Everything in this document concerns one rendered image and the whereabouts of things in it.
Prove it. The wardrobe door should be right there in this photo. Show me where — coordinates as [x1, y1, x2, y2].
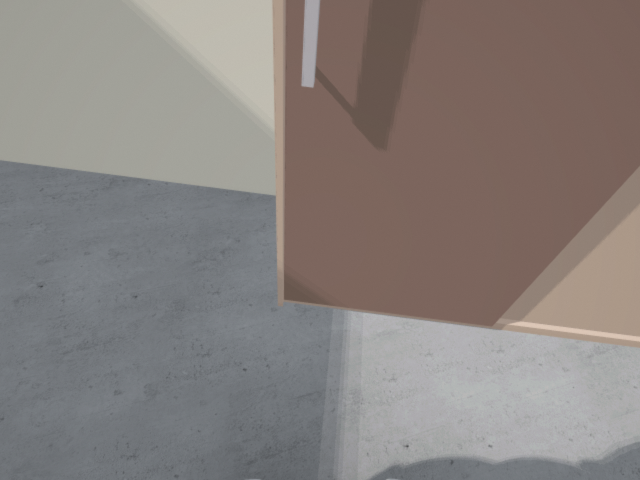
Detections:
[501, 166, 640, 336]
[284, 0, 640, 326]

